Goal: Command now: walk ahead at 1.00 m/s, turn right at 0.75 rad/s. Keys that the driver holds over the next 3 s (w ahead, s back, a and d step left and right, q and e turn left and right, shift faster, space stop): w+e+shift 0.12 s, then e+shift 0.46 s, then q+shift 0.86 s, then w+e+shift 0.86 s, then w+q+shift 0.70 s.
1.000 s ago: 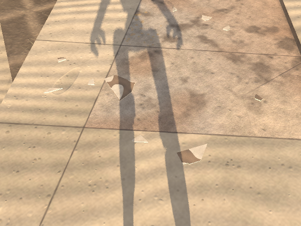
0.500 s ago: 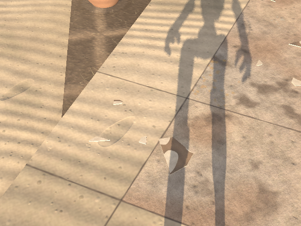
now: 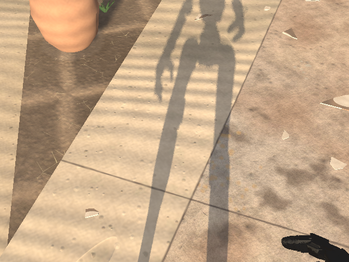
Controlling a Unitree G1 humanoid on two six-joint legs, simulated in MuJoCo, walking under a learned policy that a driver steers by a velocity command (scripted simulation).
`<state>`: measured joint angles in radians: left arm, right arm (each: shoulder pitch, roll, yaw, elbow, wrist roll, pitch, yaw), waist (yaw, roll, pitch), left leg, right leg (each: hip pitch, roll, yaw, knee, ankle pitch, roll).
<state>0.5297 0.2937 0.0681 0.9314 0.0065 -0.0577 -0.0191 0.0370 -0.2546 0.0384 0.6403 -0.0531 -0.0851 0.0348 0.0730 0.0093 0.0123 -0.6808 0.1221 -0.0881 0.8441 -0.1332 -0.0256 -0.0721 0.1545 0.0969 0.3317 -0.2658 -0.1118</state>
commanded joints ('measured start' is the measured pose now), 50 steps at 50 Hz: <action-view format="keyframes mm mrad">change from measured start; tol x32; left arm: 1 -144 197 54 -129 -16 -43 -7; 50 -408 55 25 -349 21 77 64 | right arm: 1 -66 -83 -13 -69 26 -2 10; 8 508 -307 -109 35 -25 -30 -72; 19 -4 -179 -128 26 68 -7 -83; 50 204 -324 -172 -5 53 87 -38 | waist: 1 -50 -51 88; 7 -221 -19 -197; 9 -126 458 -470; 17 -43 97 24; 28 -73 -350 -344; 31 -58 31 -223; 48 -92 -109 -88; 50 -40 311 -14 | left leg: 1 371 -67 96 -208 262 -20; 7 798 -62 45 -314 -41 36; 9 1121 457 -764 -500 -57 187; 12 812 271 -221 -406 528 158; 24 565 111 289 -304 774 84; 26 408 54 282 77 423 35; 27 194 -94 282 406 -478 -15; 28 -51 -231 67 687 -583 -57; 48 369 -96 150 -267 -81 41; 50 531 199 -409 -459 457 252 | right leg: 1 -401 -191 223 -257 189 -128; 6 -85 -185 224 203 628 -37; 10 -698 -118 -10 1135 -214 32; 25 -68 -91 -207 281 264 -14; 28 397 -472 647 118 706 -395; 30 246 -454 566 12 408 -311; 36 -207 -331 118 83 821 -174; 46 -165 -418 45 67 294 -118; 50 -534 -114 -189 620 -263 155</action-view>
